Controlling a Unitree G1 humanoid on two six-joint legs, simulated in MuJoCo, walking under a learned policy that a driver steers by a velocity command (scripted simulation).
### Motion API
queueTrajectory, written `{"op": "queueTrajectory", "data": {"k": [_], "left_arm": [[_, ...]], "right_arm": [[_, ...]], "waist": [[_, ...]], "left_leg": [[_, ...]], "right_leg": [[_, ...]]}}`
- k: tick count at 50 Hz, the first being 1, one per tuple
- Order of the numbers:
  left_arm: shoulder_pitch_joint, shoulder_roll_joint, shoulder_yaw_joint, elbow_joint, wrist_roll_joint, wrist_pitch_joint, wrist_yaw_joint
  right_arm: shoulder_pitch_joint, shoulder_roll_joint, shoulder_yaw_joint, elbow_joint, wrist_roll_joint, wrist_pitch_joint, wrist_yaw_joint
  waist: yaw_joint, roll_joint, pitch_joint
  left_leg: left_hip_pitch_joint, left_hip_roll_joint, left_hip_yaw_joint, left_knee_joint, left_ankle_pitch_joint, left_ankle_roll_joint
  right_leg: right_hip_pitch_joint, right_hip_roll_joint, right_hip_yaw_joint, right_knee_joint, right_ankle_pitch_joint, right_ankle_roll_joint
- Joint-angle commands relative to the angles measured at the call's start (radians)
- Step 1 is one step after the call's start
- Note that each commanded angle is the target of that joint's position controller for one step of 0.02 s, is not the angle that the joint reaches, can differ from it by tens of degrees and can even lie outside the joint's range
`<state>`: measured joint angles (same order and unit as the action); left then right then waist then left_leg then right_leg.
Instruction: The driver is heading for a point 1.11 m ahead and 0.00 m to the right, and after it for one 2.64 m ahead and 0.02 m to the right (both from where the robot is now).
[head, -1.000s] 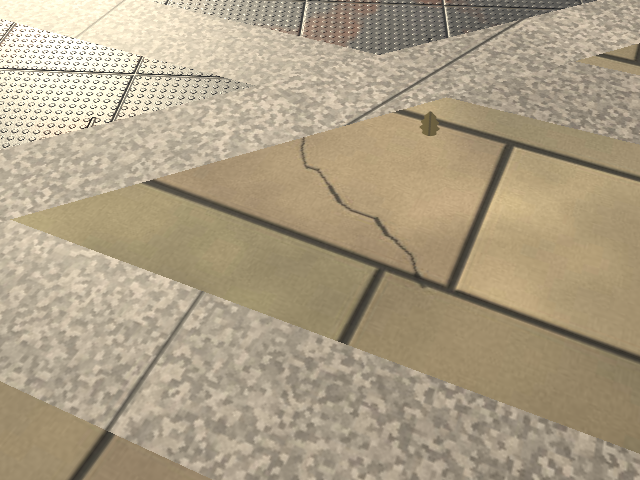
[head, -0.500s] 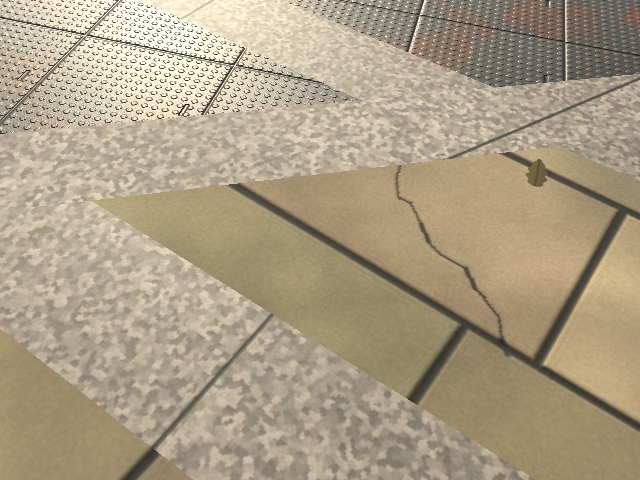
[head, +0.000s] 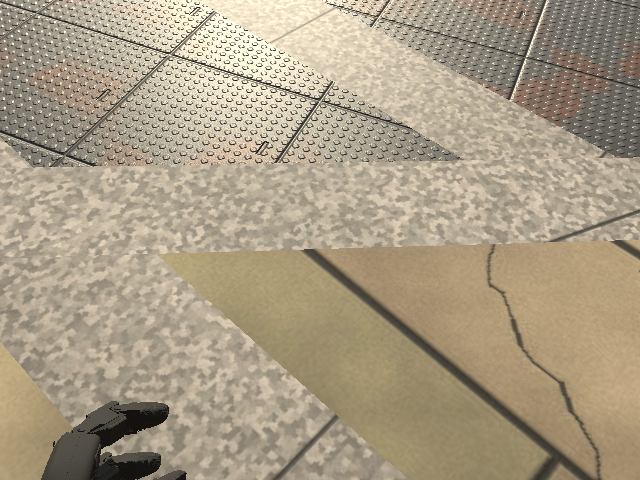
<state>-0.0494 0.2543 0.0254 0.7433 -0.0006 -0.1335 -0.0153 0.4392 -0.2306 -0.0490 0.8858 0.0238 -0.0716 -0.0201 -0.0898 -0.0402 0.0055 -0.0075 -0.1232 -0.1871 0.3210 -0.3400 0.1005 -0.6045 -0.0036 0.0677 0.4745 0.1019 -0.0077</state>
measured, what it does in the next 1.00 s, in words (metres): walks ahead: right foot, then left foot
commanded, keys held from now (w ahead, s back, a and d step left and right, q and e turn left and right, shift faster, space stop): w+q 0.18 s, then w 0.82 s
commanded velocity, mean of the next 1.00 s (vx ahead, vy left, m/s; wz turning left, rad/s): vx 0.50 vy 0.00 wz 0.24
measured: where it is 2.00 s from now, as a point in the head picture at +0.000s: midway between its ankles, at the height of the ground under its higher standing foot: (226, 236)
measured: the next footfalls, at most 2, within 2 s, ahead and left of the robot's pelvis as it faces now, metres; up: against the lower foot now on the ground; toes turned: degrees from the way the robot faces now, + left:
right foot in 0.08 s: +0.24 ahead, -0.12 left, +0.00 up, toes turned +6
left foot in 0.58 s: +0.45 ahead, +0.19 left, +0.00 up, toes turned +14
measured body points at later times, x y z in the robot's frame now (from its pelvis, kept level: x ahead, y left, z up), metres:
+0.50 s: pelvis +0.27 +0.02 +0.00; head +0.30 +0.03 +0.45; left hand +0.20 +0.29 -0.13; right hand +0.54 -0.15 -0.08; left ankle +0.40 +0.19 -0.71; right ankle +0.20 -0.13 -0.74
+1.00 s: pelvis +0.52 +0.10 +0.01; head +0.54 +0.12 +0.45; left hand +0.68 +0.37 -0.09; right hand +0.58 -0.17 -0.12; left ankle +0.41 +0.18 -0.74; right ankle +0.74 -0.01 -0.69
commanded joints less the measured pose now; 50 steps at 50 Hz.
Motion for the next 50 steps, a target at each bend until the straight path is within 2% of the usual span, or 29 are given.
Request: {"op": "queueTrajectory", "data": {"k": [1,2,3,4,5,6,7,8,9,10,11,14,18,21,24,26,27,28,29,30,31,32,33,34,35,37,40,45,50], "left_arm": [[-0.082,0.112,0.031,-0.096,-0.005,-0.031,-0.005],[0.0,0.134,0.043,-0.079,-0.004,-0.036,-0.001],[0.147,0.168,0.06,-0.049,0.001,-0.038,0.007],[0.347,0.226,0.074,-0.03,0.013,-0.032,0.019],[0.435,0.271,0.089,-0.004,0.018,-0.018,0.018],[0.413,0.17,0.07,-0.014,0.003,-0.012,0.017],[0.349,0.11,0.055,-0.031,-0.004,-0.005,0.022],[0.288,0.106,0.05,-0.034,-0.001,0.003,0.021],[0.259,0.101,0.048,-0.024,0.004,0.006,0.017],[0.254,0.094,0.043,-0.013,0.017,0.003,0.013],[0.256,0.092,0.045,0.001,0.017,0.0,0.006],[0.278,0.11,0.055,0.04,0.001,-0.013,-0.007],[0.301,0.153,0.064,0.065,-0.011,-0.001,-0.005],[0.355,0.177,0.065,0.088,-0.022,0.013,-0.003],[0.405,0.196,0.065,0.119,-0.031,0.031,-0.003],[0.406,0.21,0.067,0.13,-0.035,0.045,0.0],[0.388,0.216,0.066,0.131,-0.037,0.051,0.003],[0.394,0.198,0.058,0.132,-0.033,0.055,0.006],[0.384,0.157,0.038,0.108,-0.013,0.051,0.01],[0.476,0.036,0.0,0.077,-0.002,0.03,0.005],[0.454,0.117,0.017,0.093,-0.022,0.008,0.001],[0.382,0.167,0.034,0.066,-0.046,0.0,-0.004],[0.33,0.16,0.031,0.056,-0.039,0.0,0.0],[0.307,0.148,0.034,0.054,-0.021,0.006,0.004],[0.322,0.136,0.038,0.057,-0.012,0.02,0.005],[0.352,0.099,0.032,0.063,-0.012,0.044,0.003],[0.269,0.086,0.031,0.036,-0.003,0.06,0.01],[0.105,0.057,0.021,-0.006,-0.006,0.049,-0.005],[-0.027,0.066,0.018,-0.062,-0.016,0.037,-0.03]], "right_arm": [[0.003,-0.148,-0.041,-0.049,-0.003,0.009,-0.014],[-0.017,-0.15,-0.042,-0.061,-0.006,0.014,-0.011],[-0.056,-0.143,-0.036,-0.084,-0.012,0.017,-0.004],[-0.098,-0.118,-0.023,-0.124,-0.029,0.014,0.005],[0.084,-0.002,0.011,-0.127,-0.004,0.001,0.016],[0.101,-0.108,-0.003,-0.107,0.02,-0.001,0.01],[-0.014,-0.179,-0.022,-0.124,0.023,0.004,0.009],[-0.081,-0.176,-0.025,-0.144,0.014,0.007,0.004],[-0.126,-0.157,-0.028,-0.159,-0.001,0.006,0.005],[-0.114,-0.128,-0.027,-0.166,-0.003,0.01,0.01],[-0.099,-0.099,-0.022,-0.167,0.004,0.015,0.013],[-0.136,-0.061,-0.01,-0.188,-0.002,0.023,0.012],[-0.257,-0.057,0.005,-0.228,-0.016,0.003,0.029],[-0.372,-0.058,0.011,-0.258,-0.009,-0.009,0.043],[-0.446,-0.083,0.007,-0.298,0.0,-0.011,0.054],[-0.436,-0.106,-0.002,-0.307,-0.003,-0.015,0.059],[-0.369,-0.125,-0.014,-0.291,-0.008,-0.016,0.058],[-0.23,-0.169,-0.04,-0.246,-0.014,-0.014,0.051],[-0.043,-0.245,-0.069,-0.208,-0.021,-0.01,0.037],[0.022,-0.349,-0.087,-0.198,-0.031,-0.004,0.032],[0.042,-0.263,-0.066,-0.196,-0.019,-0.008,0.036],[-0.024,-0.215,-0.048,-0.202,-0.018,-0.013,0.038],[-0.094,-0.179,-0.037,-0.212,-0.016,-0.014,0.041],[-0.152,-0.152,-0.03,-0.217,-0.02,-0.015,0.046],[-0.186,-0.125,-0.022,-0.22,-0.028,-0.02,0.05],[-0.196,-0.138,-0.029,-0.207,-0.024,-0.034,0.052],[-0.162,-0.159,-0.037,-0.171,-0.023,-0.043,0.042],[-0.09,-0.183,-0.041,-0.121,-0.015,-0.031,0.023],[-0.013,-0.199,-0.045,-0.062,-0.006,-0.014,0.018]], "waist": [[0.043,0.142,0.023],[0.08,0.161,-0.025],[0.154,0.158,-0.13],[0.238,0.09,-0.296],[0.159,-0.268,-0.456],[0.165,-0.224,-0.407],[0.181,-0.089,-0.239],[0.156,0.023,-0.13],[0.134,0.044,-0.053],[0.103,0.016,-0.032],[0.09,-0.016,-0.021],[0.081,-0.011,0.003],[0.104,-0.002,0.008],[0.149,-0.015,0.025],[0.161,-0.036,0.044],[0.135,-0.051,0.035],[0.084,-0.052,-0.002],[0.021,-0.031,-0.086],[-0.058,0.049,-0.216],[-0.005,0.314,-0.32],[-0.032,0.26,-0.368],[-0.016,0.215,-0.226],[0.012,0.148,-0.156],[0.044,0.109,-0.102],[0.08,0.107,-0.079],[0.113,0.121,-0.063],[0.108,0.087,-0.01],[0.051,0.094,0.032],[0.01,0.102,0.071]], "left_leg": [[0.004,0.282,-0.215,0.035,0.474,0.08],[0.001,0.257,-0.211,0.109,0.626,0.069],[-0.049,0.204,-0.181,0.268,0.717,0.042],[-0.215,0.137,-0.123,0.541,0.561,0.008],[-0.612,-0.009,-0.035,0.865,-0.13,-0.062],[-0.737,0.072,-0.05,1.018,-0.217,-0.059],[-0.775,0.115,-0.023,1.046,-0.126,-0.064],[-0.74,0.159,0.023,1.022,-0.039,-0.072],[-0.712,0.187,0.035,0.973,0.003,-0.074],[-0.663,0.214,0.037,0.943,0.025,-0.068],[-0.633,0.225,0.051,0.913,0.027,-0.067],[-0.65,0.235,0.07,0.782,0.06,-0.071],[-0.65,0.248,0.121,0.522,0.269,-0.071],[-0.589,0.219,0.176,0.369,0.35,-0.073],[-0.59,0.202,0.183,0.285,0.288,-0.053],[-0.536,0.178,0.203,0.236,0.221,-0.025],[-0.421,0.148,0.229,0.192,0.227,-0.006],[-0.221,0.116,0.249,0.17,0.237,0.02],[0.065,0.254,0.09,0.19,0.259,0.077],[0.374,0.502,-0.39,0.084,0.115,0.233],[0.379,0.527,-0.55,-0.004,0.044,0.255],[0.276,0.492,-0.397,-0.007,0.095,0.211],[0.147,0.443,-0.263,-0.016,0.184,0.179],[0.027,0.404,-0.182,-0.047,0.261,0.161],[-0.053,0.374,-0.126,-0.086,0.301,0.148],[-0.133,0.37,-0.072,-0.138,0.37,0.172],[-0.151,0.35,0.011,-0.181,0.413,0.165],[-0.121,0.311,0.107,-0.198,0.37,0.114],[0.01,0.365,0.096,-0.146,0.347,0.1]], "right_leg": [[0.068,0.017,-0.006,-0.036,-0.088,-0.025],[0.191,0.037,-0.031,-0.051,-0.127,-0.046],[0.411,0.006,-0.017,-0.054,-0.114,-0.089],[0.723,-0.153,0.129,-0.007,-0.157,-0.158],[1.12,-0.406,0.594,-0.059,-0.312,-0.326],[1.072,-0.435,0.723,-0.133,-0.501,-0.302],[0.911,-0.394,0.556,-0.16,-0.488,-0.246],[0.738,-0.352,0.413,-0.19,-0.366,-0.213],[0.605,-0.309,0.323,-0.225,-0.265,-0.202],[0.521,-0.273,0.252,-0.261,-0.236,-0.195],[0.472,-0.252,0.204,-0.292,-0.214,-0.205],[0.433,-0.237,0.097,-0.343,-0.108,-0.232],[0.461,-0.213,-0.008,-0.351,-0.021,-0.217],[0.469,-0.201,-0.05,-0.332,-0.051,-0.191],[0.554,-0.249,-0.028,-0.301,-0.078,-0.173],[0.597,-0.271,-0.025,-0.246,-0.013,-0.154],[0.591,-0.255,-0.051,-0.162,0.117,-0.134],[0.551,-0.207,-0.097,0.009,0.242,-0.109],[0.371,-0.154,-0.149,0.294,0.094,-0.063],[-0.037,0.017,-0.148,0.669,-0.511,0.0],[-0.156,0.002,0.008,0.826,-0.67,-0.011],[-0.229,-0.052,0.009,0.853,-0.598,-0.027],[-0.201,-0.096,-0.011,0.809,-0.507,-0.031],[-0.156,-0.122,-0.013,0.745,-0.448,-0.026],[-0.094,-0.145,-0.004,0.708,-0.402,-0.025],[-0.035,-0.149,-0.008,0.656,-0.371,-0.006],[-0.094,-0.147,-0.011,0.524,-0.248,0.013],[-0.07,-0.107,-0.044,0.224,-0.005,0.008],[-0.089,-0.079,-0.054,0.09,-0.048,-0.022]]}}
